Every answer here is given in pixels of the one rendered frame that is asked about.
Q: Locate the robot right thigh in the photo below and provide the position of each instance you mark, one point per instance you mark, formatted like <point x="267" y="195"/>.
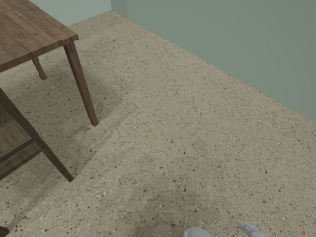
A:
<point x="196" y="232"/>

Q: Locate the right robot hand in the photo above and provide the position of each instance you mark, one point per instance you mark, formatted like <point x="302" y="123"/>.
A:
<point x="250" y="229"/>

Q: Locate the table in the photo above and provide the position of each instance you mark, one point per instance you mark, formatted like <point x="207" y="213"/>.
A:
<point x="27" y="32"/>

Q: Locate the chair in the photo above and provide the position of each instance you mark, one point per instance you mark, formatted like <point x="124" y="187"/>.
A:
<point x="19" y="143"/>

